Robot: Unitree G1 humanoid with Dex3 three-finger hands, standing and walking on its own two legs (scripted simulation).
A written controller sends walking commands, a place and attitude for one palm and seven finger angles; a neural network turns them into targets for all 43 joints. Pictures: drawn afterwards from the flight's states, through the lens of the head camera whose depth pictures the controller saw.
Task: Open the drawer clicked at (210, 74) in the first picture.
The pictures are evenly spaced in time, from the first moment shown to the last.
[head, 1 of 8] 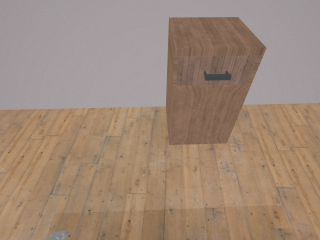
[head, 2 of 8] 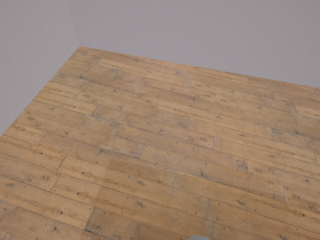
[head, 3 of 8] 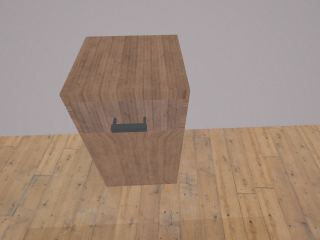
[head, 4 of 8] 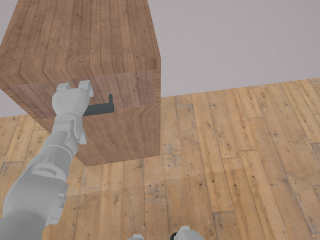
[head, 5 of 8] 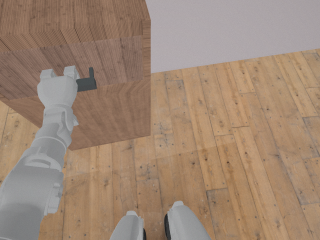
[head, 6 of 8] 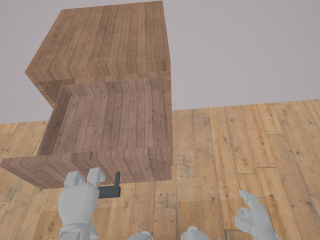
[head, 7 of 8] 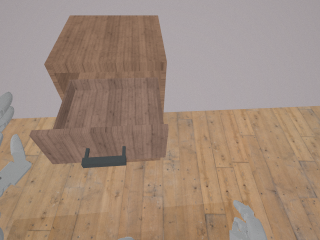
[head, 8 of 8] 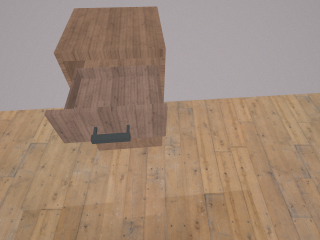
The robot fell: no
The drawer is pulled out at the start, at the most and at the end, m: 0.00 0.30 0.30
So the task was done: yes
